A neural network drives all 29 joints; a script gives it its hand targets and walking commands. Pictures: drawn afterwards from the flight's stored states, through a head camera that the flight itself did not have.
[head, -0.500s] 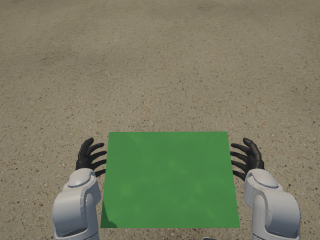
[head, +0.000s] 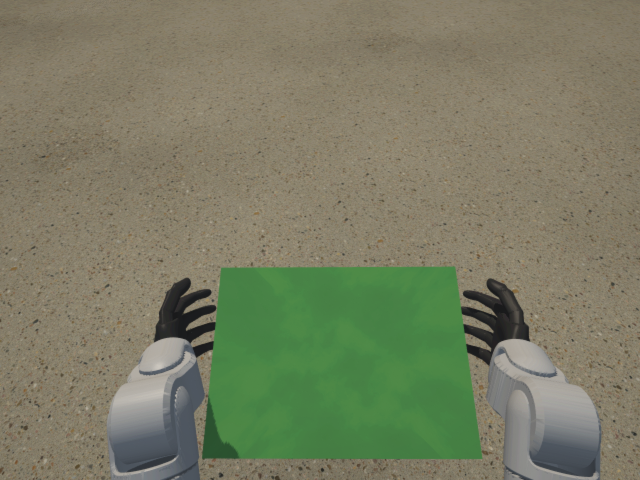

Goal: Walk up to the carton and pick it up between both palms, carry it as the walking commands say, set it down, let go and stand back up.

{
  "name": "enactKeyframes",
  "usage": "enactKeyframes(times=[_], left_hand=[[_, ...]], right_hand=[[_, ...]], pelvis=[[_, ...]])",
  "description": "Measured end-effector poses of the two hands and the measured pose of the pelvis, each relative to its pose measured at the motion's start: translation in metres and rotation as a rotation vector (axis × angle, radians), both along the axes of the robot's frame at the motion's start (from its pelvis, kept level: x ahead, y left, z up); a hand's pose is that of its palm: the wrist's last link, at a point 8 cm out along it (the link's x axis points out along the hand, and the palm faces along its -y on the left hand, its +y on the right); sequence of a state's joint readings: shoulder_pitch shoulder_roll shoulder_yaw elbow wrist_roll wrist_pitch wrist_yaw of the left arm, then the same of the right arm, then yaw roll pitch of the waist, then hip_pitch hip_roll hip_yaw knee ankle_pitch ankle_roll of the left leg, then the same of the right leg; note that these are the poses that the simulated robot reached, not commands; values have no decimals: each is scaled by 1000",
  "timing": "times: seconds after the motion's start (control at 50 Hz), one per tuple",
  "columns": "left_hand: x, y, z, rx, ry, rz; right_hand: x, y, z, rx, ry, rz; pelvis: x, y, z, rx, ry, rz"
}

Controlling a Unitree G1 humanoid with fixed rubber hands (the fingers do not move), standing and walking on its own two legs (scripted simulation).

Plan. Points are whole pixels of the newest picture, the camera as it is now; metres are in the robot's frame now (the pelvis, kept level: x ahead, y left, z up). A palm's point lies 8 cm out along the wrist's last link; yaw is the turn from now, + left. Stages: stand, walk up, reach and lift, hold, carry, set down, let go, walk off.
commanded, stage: carry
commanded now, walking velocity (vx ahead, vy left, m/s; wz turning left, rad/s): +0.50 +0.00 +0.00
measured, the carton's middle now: (337, 361) +0.27 +0.00 +0.00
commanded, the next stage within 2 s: none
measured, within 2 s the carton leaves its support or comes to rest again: neither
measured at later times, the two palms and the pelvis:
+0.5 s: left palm (241, 178) +0.57 +0.15 +0.07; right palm (453, 179) +0.56 -0.21 +0.06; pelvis +0.32 -0.03 -0.01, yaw +1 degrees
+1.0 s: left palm (230, 79) +0.90 +0.21 +0.07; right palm (389, 77) +0.88 -0.14 +0.08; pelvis +0.64 +0.05 +0.01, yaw -3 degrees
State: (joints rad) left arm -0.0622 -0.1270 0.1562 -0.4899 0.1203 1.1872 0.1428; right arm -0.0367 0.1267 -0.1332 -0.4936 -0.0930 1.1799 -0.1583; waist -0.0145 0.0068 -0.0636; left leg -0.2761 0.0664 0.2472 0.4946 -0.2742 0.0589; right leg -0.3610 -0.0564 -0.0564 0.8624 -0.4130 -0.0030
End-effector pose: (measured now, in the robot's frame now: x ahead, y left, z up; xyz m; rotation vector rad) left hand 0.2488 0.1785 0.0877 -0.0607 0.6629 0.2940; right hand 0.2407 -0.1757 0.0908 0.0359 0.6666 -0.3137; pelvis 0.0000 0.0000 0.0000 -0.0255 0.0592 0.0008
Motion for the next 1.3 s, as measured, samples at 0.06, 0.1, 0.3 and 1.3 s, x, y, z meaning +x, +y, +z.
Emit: enactKeyframes(times=[0.06,0.1,0.3,1.3], left_hand=[[29,5,3,1,14,-4],[49,6,3,-5,13,-5],[178,-5,-9,-2,-13,5],[869,14,-26,17,40,-18]], right_hand=[[27,5,2,2,14,-4],[47,7,4,-3,14,-4],[179,-5,-8,-1,-10,5],[862,16,-27,-6,39,-27]], pelvis=[[28,6,5,-14,7,-4],[48,7,6,-20,7,-5],[181,-7,-12,-28,-19,1],[860,21,-15,-10,-2,-31]])
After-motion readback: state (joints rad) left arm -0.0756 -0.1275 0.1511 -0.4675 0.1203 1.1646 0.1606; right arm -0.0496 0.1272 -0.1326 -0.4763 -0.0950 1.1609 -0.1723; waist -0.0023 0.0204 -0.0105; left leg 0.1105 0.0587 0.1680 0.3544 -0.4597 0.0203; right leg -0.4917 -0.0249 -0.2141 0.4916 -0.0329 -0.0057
